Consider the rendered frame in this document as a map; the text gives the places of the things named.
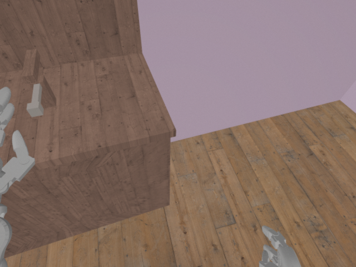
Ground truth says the left robot forearm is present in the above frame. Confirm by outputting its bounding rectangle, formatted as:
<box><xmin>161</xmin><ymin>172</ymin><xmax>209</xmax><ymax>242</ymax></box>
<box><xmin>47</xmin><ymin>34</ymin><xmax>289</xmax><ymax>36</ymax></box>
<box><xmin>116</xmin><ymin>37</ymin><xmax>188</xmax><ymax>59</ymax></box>
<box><xmin>0</xmin><ymin>204</ymin><xmax>12</xmax><ymax>267</ymax></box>

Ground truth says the robot right hand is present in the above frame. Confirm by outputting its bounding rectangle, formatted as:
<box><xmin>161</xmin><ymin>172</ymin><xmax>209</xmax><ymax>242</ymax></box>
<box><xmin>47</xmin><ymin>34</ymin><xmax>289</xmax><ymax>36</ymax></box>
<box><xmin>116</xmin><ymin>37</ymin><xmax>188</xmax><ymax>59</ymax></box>
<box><xmin>259</xmin><ymin>225</ymin><xmax>301</xmax><ymax>267</ymax></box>

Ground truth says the counter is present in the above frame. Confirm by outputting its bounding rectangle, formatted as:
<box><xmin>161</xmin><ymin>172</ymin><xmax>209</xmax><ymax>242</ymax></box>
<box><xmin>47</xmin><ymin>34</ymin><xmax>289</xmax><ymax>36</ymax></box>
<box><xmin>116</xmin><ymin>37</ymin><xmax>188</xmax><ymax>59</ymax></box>
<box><xmin>0</xmin><ymin>0</ymin><xmax>176</xmax><ymax>258</ymax></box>

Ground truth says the tap lever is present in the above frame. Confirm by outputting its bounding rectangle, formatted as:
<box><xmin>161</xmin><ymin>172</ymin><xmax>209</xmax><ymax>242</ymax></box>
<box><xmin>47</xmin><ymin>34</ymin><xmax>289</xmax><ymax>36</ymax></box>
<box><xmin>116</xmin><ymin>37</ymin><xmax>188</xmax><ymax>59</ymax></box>
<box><xmin>27</xmin><ymin>83</ymin><xmax>44</xmax><ymax>117</ymax></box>

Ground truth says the robot left hand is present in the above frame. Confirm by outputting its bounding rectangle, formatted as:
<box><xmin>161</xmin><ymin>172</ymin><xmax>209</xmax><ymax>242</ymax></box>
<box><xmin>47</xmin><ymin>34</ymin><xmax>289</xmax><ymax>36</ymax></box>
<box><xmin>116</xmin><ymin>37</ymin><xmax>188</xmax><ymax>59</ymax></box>
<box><xmin>0</xmin><ymin>87</ymin><xmax>35</xmax><ymax>203</ymax></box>

